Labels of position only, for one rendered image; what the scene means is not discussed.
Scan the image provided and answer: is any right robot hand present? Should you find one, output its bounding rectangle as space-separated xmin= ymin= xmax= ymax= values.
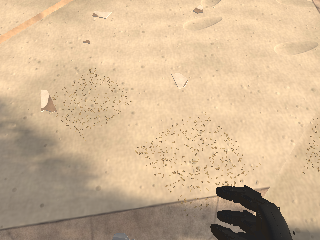
xmin=210 ymin=185 xmax=295 ymax=240

